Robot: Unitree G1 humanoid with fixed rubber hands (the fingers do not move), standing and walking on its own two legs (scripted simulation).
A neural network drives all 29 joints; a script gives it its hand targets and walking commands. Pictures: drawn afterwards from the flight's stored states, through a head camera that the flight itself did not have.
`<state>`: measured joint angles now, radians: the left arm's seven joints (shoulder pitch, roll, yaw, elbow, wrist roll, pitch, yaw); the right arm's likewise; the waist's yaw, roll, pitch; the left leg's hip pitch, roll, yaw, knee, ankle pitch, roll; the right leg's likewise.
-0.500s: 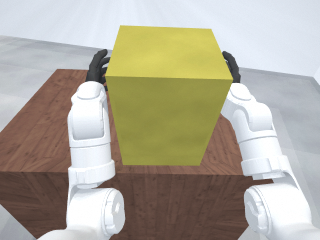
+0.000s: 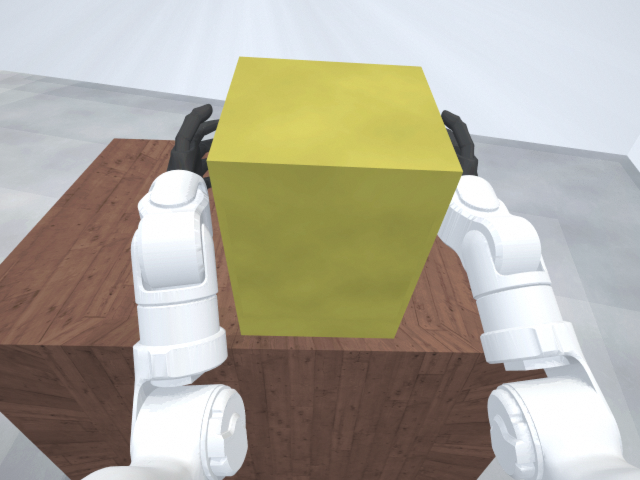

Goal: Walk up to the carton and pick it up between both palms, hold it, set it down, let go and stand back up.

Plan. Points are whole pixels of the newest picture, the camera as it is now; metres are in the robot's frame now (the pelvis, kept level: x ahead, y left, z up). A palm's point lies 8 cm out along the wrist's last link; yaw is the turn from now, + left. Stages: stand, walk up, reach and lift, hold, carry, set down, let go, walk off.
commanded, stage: hold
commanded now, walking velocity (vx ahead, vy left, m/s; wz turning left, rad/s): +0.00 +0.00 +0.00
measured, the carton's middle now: (324, 211) +0.37 +0.01 +0.20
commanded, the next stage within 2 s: set down in 0.68 s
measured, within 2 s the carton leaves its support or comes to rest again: neither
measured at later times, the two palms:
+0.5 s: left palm (187, 174) +0.35 +0.15 +0.26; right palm (455, 178) +0.36 -0.14 +0.25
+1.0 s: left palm (194, 164) +0.36 +0.15 +0.27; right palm (463, 169) +0.36 -0.14 +0.26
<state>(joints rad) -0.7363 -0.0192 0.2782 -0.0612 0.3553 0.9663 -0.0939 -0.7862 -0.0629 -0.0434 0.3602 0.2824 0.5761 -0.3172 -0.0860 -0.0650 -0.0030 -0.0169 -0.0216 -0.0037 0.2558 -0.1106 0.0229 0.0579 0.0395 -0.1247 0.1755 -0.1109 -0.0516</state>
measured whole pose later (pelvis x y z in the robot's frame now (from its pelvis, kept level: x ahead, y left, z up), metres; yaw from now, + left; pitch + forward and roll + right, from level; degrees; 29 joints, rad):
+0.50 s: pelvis +0.00 +0.00 +0.00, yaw +0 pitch -7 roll -1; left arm -0.77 -0.02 0.28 -0.02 0.35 0.96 -0.08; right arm -0.82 -0.06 -0.07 0.39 0.26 0.58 -0.30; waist -0.08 -0.06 -0.01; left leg -0.03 -0.02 0.00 0.26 -0.11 0.03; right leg 0.04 0.04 -0.12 0.19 -0.11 -0.05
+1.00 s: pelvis -0.01 +0.00 +0.00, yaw +0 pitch -9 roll +0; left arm -0.82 -0.05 0.34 0.02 0.39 0.84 -0.11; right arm -0.86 -0.03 -0.15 0.40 0.17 0.50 -0.26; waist -0.08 -0.06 0.05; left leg 0.00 -0.02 0.00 0.25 -0.10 0.03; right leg 0.06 0.04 -0.12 0.18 -0.11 -0.04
